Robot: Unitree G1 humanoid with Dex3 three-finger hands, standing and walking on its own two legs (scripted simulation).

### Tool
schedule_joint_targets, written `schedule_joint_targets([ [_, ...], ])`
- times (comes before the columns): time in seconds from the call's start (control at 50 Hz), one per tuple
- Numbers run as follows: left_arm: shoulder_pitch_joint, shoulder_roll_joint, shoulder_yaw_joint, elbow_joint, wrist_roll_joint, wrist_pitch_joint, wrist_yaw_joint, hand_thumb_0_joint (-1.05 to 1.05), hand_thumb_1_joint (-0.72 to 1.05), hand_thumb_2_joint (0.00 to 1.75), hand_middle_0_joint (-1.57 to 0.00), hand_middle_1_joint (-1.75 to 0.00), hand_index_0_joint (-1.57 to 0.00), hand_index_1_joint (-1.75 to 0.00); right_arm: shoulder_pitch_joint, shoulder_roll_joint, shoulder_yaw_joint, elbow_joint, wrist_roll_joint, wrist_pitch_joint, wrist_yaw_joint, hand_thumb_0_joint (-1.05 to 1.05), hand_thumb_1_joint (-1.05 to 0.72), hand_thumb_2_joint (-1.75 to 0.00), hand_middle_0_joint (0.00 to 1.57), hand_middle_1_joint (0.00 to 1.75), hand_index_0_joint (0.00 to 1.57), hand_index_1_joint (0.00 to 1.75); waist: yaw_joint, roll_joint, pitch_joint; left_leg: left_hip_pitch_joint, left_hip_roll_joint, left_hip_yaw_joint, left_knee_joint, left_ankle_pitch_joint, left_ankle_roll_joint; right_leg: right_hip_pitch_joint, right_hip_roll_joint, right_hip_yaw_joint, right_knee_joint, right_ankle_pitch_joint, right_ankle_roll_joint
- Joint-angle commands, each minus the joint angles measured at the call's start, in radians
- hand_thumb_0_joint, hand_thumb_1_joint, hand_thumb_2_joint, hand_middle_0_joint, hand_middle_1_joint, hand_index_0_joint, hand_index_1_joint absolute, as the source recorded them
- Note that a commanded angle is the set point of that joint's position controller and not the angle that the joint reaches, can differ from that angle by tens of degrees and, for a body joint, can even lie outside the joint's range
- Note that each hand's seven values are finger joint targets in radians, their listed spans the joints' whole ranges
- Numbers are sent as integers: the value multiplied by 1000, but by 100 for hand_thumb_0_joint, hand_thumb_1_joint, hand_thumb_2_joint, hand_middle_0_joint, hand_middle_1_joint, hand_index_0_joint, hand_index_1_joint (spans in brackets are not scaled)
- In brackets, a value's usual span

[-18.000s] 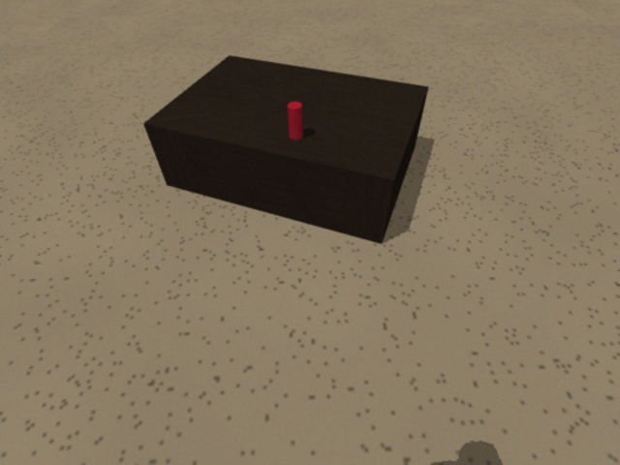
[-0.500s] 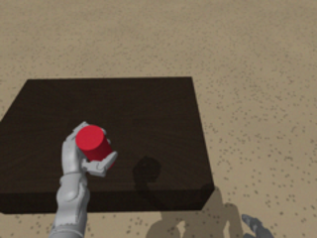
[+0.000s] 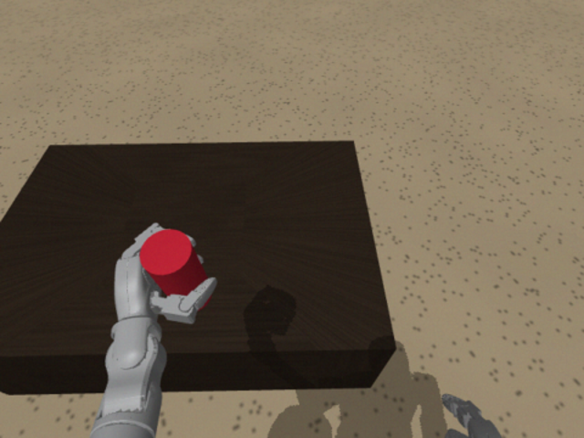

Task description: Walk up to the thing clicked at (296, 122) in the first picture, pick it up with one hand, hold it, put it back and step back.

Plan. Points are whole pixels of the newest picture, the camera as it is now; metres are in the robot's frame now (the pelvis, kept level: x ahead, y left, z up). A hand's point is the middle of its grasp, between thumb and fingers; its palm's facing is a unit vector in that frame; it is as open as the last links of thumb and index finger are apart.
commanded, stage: hold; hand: left
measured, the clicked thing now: (180, 275) +0.33 +0.17 +0.06
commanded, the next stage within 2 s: crouch in 0.70 s
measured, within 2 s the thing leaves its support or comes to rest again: neither
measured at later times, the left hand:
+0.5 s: hand (183, 272) +0.33 +0.17 +0.05, palm faces +0.19 -0.98 +0.01, open 8.8 cm
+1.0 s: hand (185, 274) +0.34 +0.17 +0.04, palm faces +0.20 -0.98 +0.02, open 8.8 cm
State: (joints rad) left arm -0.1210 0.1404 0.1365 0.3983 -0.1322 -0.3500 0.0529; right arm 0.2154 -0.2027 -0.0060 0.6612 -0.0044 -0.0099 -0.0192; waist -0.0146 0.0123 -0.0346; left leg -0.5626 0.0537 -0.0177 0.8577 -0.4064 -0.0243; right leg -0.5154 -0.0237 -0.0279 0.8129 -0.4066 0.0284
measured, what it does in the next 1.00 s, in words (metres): stands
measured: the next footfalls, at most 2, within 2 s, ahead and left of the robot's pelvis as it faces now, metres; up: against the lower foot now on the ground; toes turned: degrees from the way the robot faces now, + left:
none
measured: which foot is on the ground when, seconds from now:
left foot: down 0.00-1.00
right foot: down 0.00-1.00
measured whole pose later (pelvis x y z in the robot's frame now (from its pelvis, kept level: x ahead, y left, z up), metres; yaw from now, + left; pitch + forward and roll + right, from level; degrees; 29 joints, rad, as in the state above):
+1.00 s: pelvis -0.01 +0.00 +0.00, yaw +0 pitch +8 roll -1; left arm -0.19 0.15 0.16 0.50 -0.13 -0.39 0.05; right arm 0.21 -0.20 -0.01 0.67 -0.01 -0.01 -0.01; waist -0.02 0.00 -0.03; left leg -0.61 0.05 -0.02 0.89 -0.41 -0.03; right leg -0.57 -0.02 -0.03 0.85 -0.41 0.03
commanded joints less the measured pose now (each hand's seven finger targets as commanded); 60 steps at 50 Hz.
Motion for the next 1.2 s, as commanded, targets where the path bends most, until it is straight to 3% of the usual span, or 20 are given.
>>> schedule_joint_targets([
  [0.0, -289, 101, 27, -239, -12, -84, -6, 0, 21, 129, -128, -146, -131, -145, -35, -133, -56, -124, -1, -41, -5, 0, -91, -91, 20, 30, 20, 30, -12, 10, -268, 143, -33, 11, -122, 224, 18, 82, 31, -18, -98, 261, -30],
  [0.04, -300, 116, 38, -263, -12, -89, -2, 0, 19, 128, -128, -145, -130, -144, -33, -131, -54, -127, -1, -39, -8, 0, -91, -90, 20, 30, 20, 30, -7, 8, -314, 161, -37, 17, -111, 254, 20, 112, 27, -11, -102, 296, -26],
  [0.14, -262, 101, 29, -206, -10, -84, -4, 0, 20, 129, -127, -145, -130, -145, -32, -134, -56, -123, -1, -37, -7, 0, -91, -90, 20, 30, 20, 30, -17, -9, -258, 137, -33, 12, -111, 249, 20, 80, 31, -18, -98, 288, -26],
  [0.3, -302, 129, 53, -261, -14, -92, 3, 0, 21, 130, -128, -145, -130, -145, -33, -137, -55, -132, 1, -33, -7, 0, -91, -90, 20, 30, 20, 30, -7, 13, -298, 162, -35, 14, -118, 245, 17, 103, 31, -16, -99, 281, -29],
  [0.34, -300, 102, 22, -242, -11, -86, -2, 0, 21, 130, -129, -145, -131, -145, -36, -132, -53, -130, -1, -34, -8, 0, -91, -90, 20, 30, 20, 30, -15, 13, -280, 151, -32, 11, -122, 231, 17, 85, 33, -18, -99, 266, -30],
  [0.4, -269, 102, 30, -201, -13, -80, -5, 0, 19, 129, -128, -146, -130, -145, -38, -133, -52, -128, 1, -34, -9, 0, -91, -90, 20, 30, 20, 30, -16, -5, -244, 133, -35, 15, -120, 219, 20, 83, 30, -16, -107, 260, -26],
  [0.44, -286, 128, 57, -217, -15, -80, -5, 0, 19, 129, -129, -146, -131, -146, -32, -137, -57, -127, 1, -33, -9, 0, -91, -90, 20, 30, 20, 30, -12, -13, -287, 137, -37, 19, -110, 237, 24, 103, 28, -11, -108, 287, -23],
  [0.48, -288, 106, 27, -235, -12, -79, -6, 0, 20, 129, -128, -146, -131, -145, -36, -132, -52, -133, 1, -29, -11, 0, -91, -90, 20, 30, 20, 30, -11, -20, -271, 134, -40, 22, -118, 225, 24, 107, 26, -11, -117, 278, -23],
  [0.5, -305, 126, 52, -233, -13, -79, -3, 0, 21, 130, -129, -146, -131, -146, -38, -133, -51, -133, 2, -31, -12, 0, -91, -90, 20, 30, 20, 30, -9, -9, -265, 135, -39, 25, -119, 214, 23, 98, 26, -8, -116, 265, -24],
  [0.58, -315, 106, 28, -234, -12, -84, -5, 0, 20, 130, -129, -146, -131, -146, -36, -131, -53, -128, 0, -32, -10, 0, -91, -90, 20, 30, 20, 30, -16, 7, -264, 141, -36, 16, -119, 229, 19, 89, 30, -14, -105, 270, -28],
  [0.76, -316, 119, 36, -253, -8, -86, 5, 0, 17, 128, -128, -145, -130, -145, -30, -136, -56, -126, 0, -33, -11, 0, -91, -90, 20, 30, 20, 30, -12, 23, -298, 169, -33, 10, -128, 235, 17, 92, 32, -21, -99, 265, -32],
  [0.78, -324, 103, 16, -248, -3, -82, 7, 0, 25, 133, -125, -146, -128, -146, -33, -133, -54, -129, 0, -35, -10, 0, -89, -90, 20, 30, 20, 30, -12, 28, -286, 158, -34, 12, -127, 234, 16, 91, 32, -20, -100, 265, -32],
  [0.82, -298, 110, 32, -203, -1, -79, 10, 0, 24, 130, -129, -144, -131, -144, -39, -134, -54, -125, 2, -35, -7, 0, -90, -90, 20, 30, 20, 30, -10, 15, -233, 128, -31, 10, -133, 198, 16, 64, 33, -22, -101, 230, -34],
  [0.86, -315, 95, 25, -176, -9, -90, 2, 0, 24, 130, -131, -146, -133, -145, -38, -139, -58, -120, 1, -36, -7, 0, -90, -90, 20, 30, 20, 30, -23, -8, -232, 121, -29, 8, -126, 186, 18, 42, 34, -22, -95, 222, -33],
  [0.92, -355, 127, 70, -123, -15, -116, -6, 0, 25, 130, -131, -146, -133, -145, -31, -141, -63, -105, -3, -38, -6, 0, -90, -90, 20, 30, 20, 30, -23, -22, -238, 82, -32, 9, -95, 173, 23, 21, 27, -14, -79, 218, -30],
  [0.96, -379, 125, 72, -52, -7, -135, -12, 0, 23, 131, -131, -147, -134, -146, -23, -145, -66, -97, -7, -42, 2, 0, -90, -90, 20, 30, 20, 30, -29, -26, -210, 37, -31, 8, -80, 136, 25, -27, 27, -10, -58, 184, -34],
  [1.06, -532, 170, 127, 101, 3, -215, -20, 0, 24, 129, -129, -146, -132, -145, 6, -148, -70, -70, -22, -43, 11, 0, -89, -90, 20, 30, 20, 30, -54, -20, -265, -75, -36, 9, 30, 106, 30, -139, 18, 7, 32, 170, -33],
  [1.12, -642, 239, 164, 193, 11, -282, -33, 0, 24, 128, -130, -146, -133, -144, 32, -156, -69, -60, -32, -47, 21, 0, -89, -90, 20, 30, 20, 30, -69, 3, -358, -142, -34, 1, 129, 94, 32, -240, 20, 9, 129, 149, -37],
  [1.16, -735, 247, 147, 226, 16, -320, -43, 0, 20, 127, -131, -145, -133, -144, 54, -164, -68, -57, -41, -48, 27, 0, -89, -90, 20, 30, 20, 30, -86, 50, -439, -165, -31, -10, 198, 106, 29, -336, 24, 4, 202, 141, -44],
  [1.18, -753, 279, 172, 253, 19, -335, -44, 0, 20, 126, -130, -143, -132, -143, 66, -167, -65, -56, -46, -45, 29, 0, -89, -90, 20, 30, 20, 30, -81, 71, -489, -173, -29, -16, 232, 144, 28, -365, 26, -1, 236, 157, -47],
])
